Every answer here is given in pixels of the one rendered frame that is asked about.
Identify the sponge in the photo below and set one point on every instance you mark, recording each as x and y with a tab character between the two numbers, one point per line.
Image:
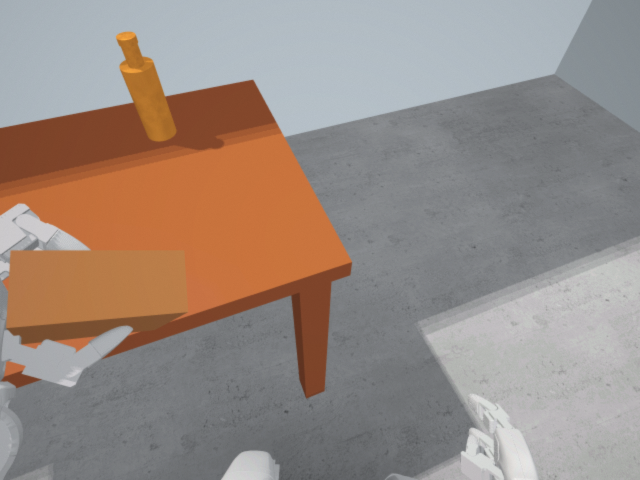
70	294

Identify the robot left thigh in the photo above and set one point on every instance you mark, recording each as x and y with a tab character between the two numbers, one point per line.
253	465

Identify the right robot hand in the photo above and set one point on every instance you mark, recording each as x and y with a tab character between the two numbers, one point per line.
507	457

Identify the left robot hand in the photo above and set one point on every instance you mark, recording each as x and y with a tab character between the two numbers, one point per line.
21	229

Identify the table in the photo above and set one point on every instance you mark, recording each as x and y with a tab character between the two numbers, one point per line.
226	188

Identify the left robot forearm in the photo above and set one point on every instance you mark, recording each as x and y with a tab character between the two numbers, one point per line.
11	430

